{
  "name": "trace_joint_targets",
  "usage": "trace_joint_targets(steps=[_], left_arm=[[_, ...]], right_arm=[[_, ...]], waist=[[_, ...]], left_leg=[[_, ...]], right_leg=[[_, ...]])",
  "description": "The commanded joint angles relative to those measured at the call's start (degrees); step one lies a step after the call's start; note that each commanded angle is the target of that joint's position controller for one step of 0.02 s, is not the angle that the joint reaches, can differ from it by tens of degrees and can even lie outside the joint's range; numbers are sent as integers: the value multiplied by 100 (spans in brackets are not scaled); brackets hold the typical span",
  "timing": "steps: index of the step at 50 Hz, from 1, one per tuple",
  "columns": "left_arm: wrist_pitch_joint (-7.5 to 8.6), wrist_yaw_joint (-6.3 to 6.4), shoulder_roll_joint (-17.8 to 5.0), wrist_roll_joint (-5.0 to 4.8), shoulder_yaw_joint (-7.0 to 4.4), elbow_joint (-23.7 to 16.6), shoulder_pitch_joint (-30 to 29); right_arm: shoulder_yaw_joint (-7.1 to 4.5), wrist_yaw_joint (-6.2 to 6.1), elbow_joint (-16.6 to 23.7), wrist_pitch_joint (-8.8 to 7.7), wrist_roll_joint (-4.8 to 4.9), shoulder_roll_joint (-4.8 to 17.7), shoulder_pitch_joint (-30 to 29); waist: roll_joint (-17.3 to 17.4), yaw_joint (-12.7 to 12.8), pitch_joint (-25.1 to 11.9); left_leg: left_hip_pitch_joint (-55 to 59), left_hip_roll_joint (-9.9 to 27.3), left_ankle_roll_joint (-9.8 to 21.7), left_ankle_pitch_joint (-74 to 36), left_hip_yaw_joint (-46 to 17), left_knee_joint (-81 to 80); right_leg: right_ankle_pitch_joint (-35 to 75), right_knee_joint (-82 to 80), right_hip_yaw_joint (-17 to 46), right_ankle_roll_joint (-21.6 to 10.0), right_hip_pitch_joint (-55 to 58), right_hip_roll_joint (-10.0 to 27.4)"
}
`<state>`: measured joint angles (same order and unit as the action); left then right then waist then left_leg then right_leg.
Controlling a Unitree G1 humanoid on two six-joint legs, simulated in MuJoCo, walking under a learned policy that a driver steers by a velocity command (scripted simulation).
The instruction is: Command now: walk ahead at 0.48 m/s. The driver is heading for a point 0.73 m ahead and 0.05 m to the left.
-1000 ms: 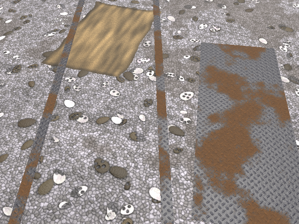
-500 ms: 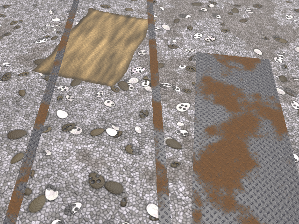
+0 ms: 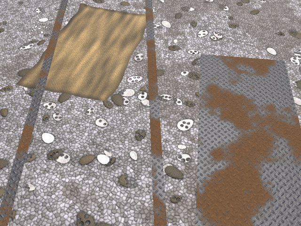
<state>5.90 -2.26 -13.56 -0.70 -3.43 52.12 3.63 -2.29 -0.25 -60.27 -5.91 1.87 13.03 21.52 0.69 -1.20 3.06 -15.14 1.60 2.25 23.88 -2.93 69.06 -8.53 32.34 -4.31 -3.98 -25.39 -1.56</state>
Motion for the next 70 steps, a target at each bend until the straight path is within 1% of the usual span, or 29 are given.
trace_joint_targets(steps=[1,3,6,13,17,20,22,23,24,25,26,27,29,34,40,45,47,49,50,51,52,53,55,59,63,66,68,69,70], left_arm=[[113,-39,-401,96,-50,-34,402],[126,-51,-356,116,-30,92,477],[132,85,-646,112,-69,227,820],[43,268,-824,14,-84,384,1658],[-60,280,-869,-20,-117,559,2093],[-154,306,-971,-34,-177,588,2068],[-208,307,-1017,-33,-185,511,1789],[-216,304,-849,6,-113,432,1740],[-139,261,-324,80,48,299,2272],[21,212,-111,4,136,367,2394],[140,186,-709,-155,-19,261,1886],[193,189,-827,-224,-38,103,1379],[103,268,-749,-81,-110,83,1151],[-152,310,-440,6,-110,-16,1036],[-91,213,-293,6,-51,-373,-196],[-26,60,-324,-1,-2,-630,-837],[24,11,-499,32,-64,-590,-523],[66,32,-886,111,-242,-196,683],[74,76,-1293,231,-327,-23,1438],[-5,96,-1554,227,-333,50,1653],[-67,70,-1176,105,-244,63,1889],[-86,81,-1013,53,-190,-22,1379],[-92,128,-590,116,-35,-176,440],[-95,151,-508,296,3,-62,27],[-217,250,-695,199,-26,16,59],[-326,283,-550,109,40,91,27],[-357,286,-410,126,94,230,319],[-378,304,-449,121,53,245,610],[-410,345,-484,142,52,265,529]], right_arm=[[-193,-92,489,-120,-30,588,-177],[-184,-113,456,53,-46,318,92],[-231,-136,705,142,-111,430,-474],[-174,4,1159,51,-119,327,-2018],[-109,148,1405,6,-67,336,-2643],[-136,244,1509,-52,-45,504,-2587],[-303,236,1259,-80,-62,829,-1600],[-457,193,941,-80,-91,1171,-516],[-605,147,768,-56,-223,1775,422],[-528,165,694,-20,-164,1574,569],[-392,165,753,-23,-116,1168,182],[-321,144,892,-19,-125,922,-326],[-205,178,980,-53,-227,581,-995],[-251,120,766,-94,-224,801,-717],[-256,-15,605,-19,-144,896,-199],[-283,-56,379,120,-121,921,165],[-311,-88,362,197,-132,997,56],[-291,-102,427,243,-115,972,-154],[-215,-106,549,231,-215,800,-26],[22,-28,393,169,-283,35,1003],[-67,-3,231,109,-122,438,1010],[-165,-16,407,105,24,772,378],[-200,-148,559,237,-85,770,-318],[-146,-260,498,519,-159,302,-35],[-158,-269,505,657,-190,446,-338],[-173,-240,477,696,-278,445,-561],[-181,-253,542,667,-347,634,-658],[-268,-269,504,648,-253,1018,-793],[-253,-239,439,603,-216,804,-820]], waist=[[-244,127,-612],[-455,-76,-493],[-384,-68,-140],[-314,398,71],[-311,597,244],[-460,412,141],[-581,-180,-480],[-458,-613,-1194],[644,-570,-2222],[1516,-506,-2802],[1097,-535,-2101],[750,-435,-1421],[257,-22,-701],[228,222,-274],[251,-114,-26],[284,-255,209],[467,-28,-82],[417,571,-815],[-144,705,-1616],[-1610,301,-2564],[-1217,556,-3162],[-931,524,-2358],[-310,238,-1274],[-695,-228,-1015],[-705,-136,-1123],[-597,-175,-648],[-294,-62,-266],[320,278,-85],[476,189,-15]], left_leg=[[-1945,670,189,-759,-200,482],[-1564,787,189,-861,-176,107],[-2104,879,9,-1425,-89,-642],[-2396,557,-153,-3166,253,-3077],[-2585,416,-85,-2823,299,-3706],[-2253,277,127,-2167,349,-3992],[-745,-105,363,-1987,667,-4150],[879,64,597,-2139,462,-3969],[3297,1608,1373,-1793,-1782,-3961],[4076,2263,1874,-1053,-3978,-5023],[3589,2021,1537,-688,-3422,-5150],[2739,1816,1308,-963,-2522,-5221],[1148,1373,1087,-1749,-1434,-5624],[438,1173,1194,-2420,-632,-6206],[697,890,912,-2497,31,-6313],[1507,1145,792,-3212,98,-5772],[1761,1197,602,-4265,93,-5212],[1638,762,279,-5231,317,-3835],[648,385,7,-3640,527,-2412],[-1391,-517,-391,1093,479,-131],[-1597,-531,-394,1678,-512,613],[-2005,-235,-353,1399,-420,727],[-1811,249,-399,618,-127,47],[-356,372,-404,168,43,-1647],[224,289,-389,-834,181,-2814],[687,174,-231,-1386,336,-3795],[671,535,-40,-1553,-42,-4489],[217,550,87,-933,-69,-4475],[-353,441,57,-223,-54,-4692]], right_leg=[[-36,-2068,2166,-894,1703,1587],[35,-2357,1724,-942,1122,1407],[205,-2676,1405,-1050,969,1374],[625,-2692,825,-764,1700,1196],[760,-2356,814,-753,2534,1466],[1509,-1908,871,-627,3008,1702],[3400,-772,610,-435,2937,1469],[3334,530,366,-250,2242,1147],[1226,2848,87,124,118,444],[-2289,4164,710,250,-1197,-230],[-2195,4673,1127,108,-1833,168],[-1710,4604,946,22,-1973,482],[-924,3810,841,31,-1381,940],[-131,2728,753,240,-1330,1105],[1493,629,455,343,-1279,828],[1231,-203,399,193,-1251,600],[971,-375,369,38,-684,429],[1684,-710,151,-195,982,144],[3964,-230,948,-487,2648,1036],[5431,-63,2896,-1657,4806,2647],[4487,-464,3471,-1747,4693,2584],[3872,-673,2751,-1474,3962,2303],[3190,-1129,1908,-1146,2220,1876],[2864,-1616,1085,-1032,646,1434],[915,-1887,1064,-920,528,1393],[-1528,-1995,1062,-509,88,1112],[-2120,-1758,1001,-74,30,816],[-1840,-1653,684,75,182,457],[-1422,-1392,474,156,714,331]])
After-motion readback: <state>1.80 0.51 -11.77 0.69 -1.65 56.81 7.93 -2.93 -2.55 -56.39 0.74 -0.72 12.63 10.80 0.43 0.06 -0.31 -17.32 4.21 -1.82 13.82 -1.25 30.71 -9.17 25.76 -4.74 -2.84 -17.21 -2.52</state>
